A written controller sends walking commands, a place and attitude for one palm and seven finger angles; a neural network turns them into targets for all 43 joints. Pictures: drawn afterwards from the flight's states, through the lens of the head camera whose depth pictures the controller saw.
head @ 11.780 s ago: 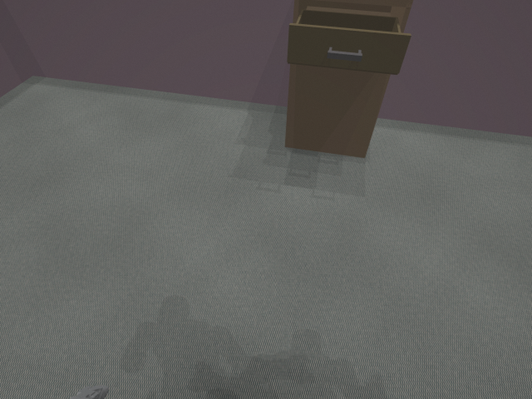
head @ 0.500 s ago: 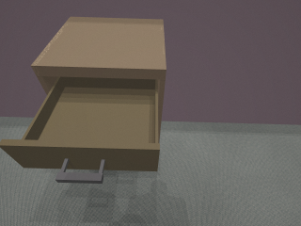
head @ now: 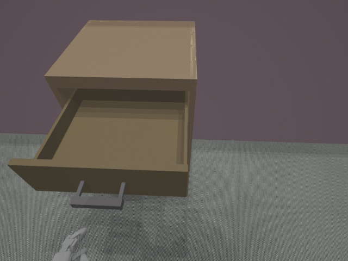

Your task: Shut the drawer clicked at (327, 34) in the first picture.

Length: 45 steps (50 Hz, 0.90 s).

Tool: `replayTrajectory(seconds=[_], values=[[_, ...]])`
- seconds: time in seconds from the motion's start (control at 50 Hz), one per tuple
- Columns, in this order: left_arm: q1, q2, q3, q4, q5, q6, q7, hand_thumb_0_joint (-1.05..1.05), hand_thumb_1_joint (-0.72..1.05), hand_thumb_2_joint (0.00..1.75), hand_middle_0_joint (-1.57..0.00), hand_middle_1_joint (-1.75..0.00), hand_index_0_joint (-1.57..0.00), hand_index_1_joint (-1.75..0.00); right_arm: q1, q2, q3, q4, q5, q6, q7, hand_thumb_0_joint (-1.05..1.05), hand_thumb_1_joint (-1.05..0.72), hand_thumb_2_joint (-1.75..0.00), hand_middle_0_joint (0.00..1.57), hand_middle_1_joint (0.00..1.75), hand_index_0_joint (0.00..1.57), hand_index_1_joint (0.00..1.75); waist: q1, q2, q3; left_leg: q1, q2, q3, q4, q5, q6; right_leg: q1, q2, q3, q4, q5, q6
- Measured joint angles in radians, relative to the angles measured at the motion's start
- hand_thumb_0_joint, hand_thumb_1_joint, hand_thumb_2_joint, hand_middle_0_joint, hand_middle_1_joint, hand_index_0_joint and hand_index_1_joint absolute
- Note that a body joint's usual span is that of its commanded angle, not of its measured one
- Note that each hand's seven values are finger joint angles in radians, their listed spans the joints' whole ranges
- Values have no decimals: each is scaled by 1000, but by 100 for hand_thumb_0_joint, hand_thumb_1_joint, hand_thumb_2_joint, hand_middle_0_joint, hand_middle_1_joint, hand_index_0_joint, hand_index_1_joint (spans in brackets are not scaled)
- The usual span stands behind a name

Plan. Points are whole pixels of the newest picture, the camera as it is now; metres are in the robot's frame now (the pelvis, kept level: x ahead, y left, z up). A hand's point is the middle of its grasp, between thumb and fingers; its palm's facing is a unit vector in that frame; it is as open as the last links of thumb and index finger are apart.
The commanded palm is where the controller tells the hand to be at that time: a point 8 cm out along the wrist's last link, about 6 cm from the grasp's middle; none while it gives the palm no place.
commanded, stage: raise the hand and make a fist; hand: left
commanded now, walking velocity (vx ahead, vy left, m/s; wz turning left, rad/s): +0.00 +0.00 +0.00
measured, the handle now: (99, 194) +0.28 +0.20 -0.03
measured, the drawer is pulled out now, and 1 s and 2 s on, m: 0.30 0.30 0.30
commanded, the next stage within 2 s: bring the fist close to the handle in 1.76 s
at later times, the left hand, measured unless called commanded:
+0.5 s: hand out of the picture +0.13 +0.16 -0.01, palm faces +0.01 -1.00 -0.05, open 4.8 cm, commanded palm +0.09 +0.22 -0.01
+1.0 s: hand out of the picture +0.11 +0.17 +0.03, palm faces +0.00 -1.00 -0.03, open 3.1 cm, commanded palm +0.07 +0.23 +0.04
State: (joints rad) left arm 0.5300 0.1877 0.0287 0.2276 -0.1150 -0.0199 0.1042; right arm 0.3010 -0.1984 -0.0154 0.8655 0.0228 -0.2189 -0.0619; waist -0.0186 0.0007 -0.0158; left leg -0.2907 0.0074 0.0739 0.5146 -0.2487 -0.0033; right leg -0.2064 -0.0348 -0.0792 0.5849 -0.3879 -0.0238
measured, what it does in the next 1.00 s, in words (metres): lowers itself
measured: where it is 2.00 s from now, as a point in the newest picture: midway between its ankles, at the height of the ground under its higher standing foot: outside the picture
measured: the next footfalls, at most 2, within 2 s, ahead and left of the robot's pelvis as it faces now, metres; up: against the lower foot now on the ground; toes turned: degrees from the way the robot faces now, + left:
none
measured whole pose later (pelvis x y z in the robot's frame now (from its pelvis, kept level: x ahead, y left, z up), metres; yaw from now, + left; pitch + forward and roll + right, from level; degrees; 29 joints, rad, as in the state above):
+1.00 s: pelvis -0.04 +0.02 -0.05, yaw +1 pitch +8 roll -2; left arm 0.70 0.19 0.04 -0.31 -0.22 -0.35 -0.19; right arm 0.20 -0.21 -0.02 0.51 0.04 -0.21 -0.04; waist 0.00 0.04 -0.12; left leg -0.72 0.04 0.02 0.97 -0.40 0.02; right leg -0.58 -0.02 -0.11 0.95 -0.52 -0.01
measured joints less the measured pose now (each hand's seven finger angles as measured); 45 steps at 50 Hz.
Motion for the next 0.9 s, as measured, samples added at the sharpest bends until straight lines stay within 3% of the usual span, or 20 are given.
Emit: replayTrajectory(seconds=[0.04,0.1,0.16,0.24,0.28,0.32,0.38,0.42,0.48,0.7,0.9], values=[[-40,-14,30,-82,-18,-99,-35,4,94,90,-25,-35,-24,-35,-31,-19,-14,-55,-12,-21,3,1,-91,-90,20,30,20,30,-13,20,-34,-92,0,-13,79,-21,3,-70,-3,-10,45,-37,1],[-67,-42,76,-22,-55,-200,-119,2,93,90,-29,-39,-22,-36,-98,-34,-30,-132,-25,-27,21,1,-90,-90,20,30,20,30,-18,26,-84,-242,18,-10,200,-54,-2,-229,5,-3,178,-64,-7],[-23,-54,55,-70,-74,-346,-218,2,92,90,-33,-45,-25,-41,-130,-42,-48,-211,-28,-41,31,1,-90,-90,20,30,20,30,7,2,-109,-371,35,-14,329,-95,-11,-356,14,-4,309,-109,-21],[20,-53,23,-188,-69,-541,-298,2,91,90,-41,-53,-35,-50,-167,-55,-59,-267,-27,-49,32,1,-90,-90,20,30,20,30,34,-5,-130,-501,49,-45,478,-138,-16,-467,22,-29,444,-158,-32],[-3,-42,33,-211,-81,-589,-328,2,90,90,-45,-57,-40,-55,-185,-53,-54,-288,-19,-35,28,1,-90,-90,19,30,20,30,42,-4,-126,-552,53,-60,538,-153,-21,-511,25,-42,501,-177,-41],[-35,-26,46,-223,-103,-563,-353,2,90,90,-49,-61,-46,-60,-190,-46,-40,-311,-6,-16,20,1,-90,-90,19,30,20,30,49,1,-115,-579,55,-73,576,-160,-22,-532,26,-53,536,-187,-46],[-66,4,62,-234,-123,-452,-370,2,90,90,-55,-68,-53,-67,-171,-24,-10,-335,11,12,5,1,-90,-90,19,30,20,30,49,13,-102,-580,56,-85,588,-161,-21,-526,29,-64,542,-188,-49],[-63,19,70,-252,-131,-385,-368,2,90,90,-59,-72,-58,-72,-144,-6,10,-341,14,21,-4,1,-90,-90,20,30,20,30,42,23,-100,-564,57,-89,575,-157,-20,-507,32,-68,523,-181,-48],[-41,27,83,-281,-136,-344,-354,2,89,90,-65,-79,-64,-79,-99,16,31,-327,11,21,-9,1,-90,-90,20,30,20,30,27,36,-106,-533,60,-87,541,-148,-20,-475,38,-66,481,-165,-44],[64,9,93,-346,-141,-352,-345,2,90,90,-87,-102,-86,-103,-23,-12,-6,-264,13,7,0,2,-90,-90,20,30,20,30,-5,40,-98,-462,51,-51,454,-131,-2,-415,29,-32,390,-130,-17],[162,2,50,-480,-123,-371,-307,2,90,90,-107,-124,-106,-124,-72,-30,-25,-315,16,-5,13,2,-90,-90,20,30,20,30,11,32,-98,-448,39,-47,458,-144,19,-390,18,-30,373,-131,3]])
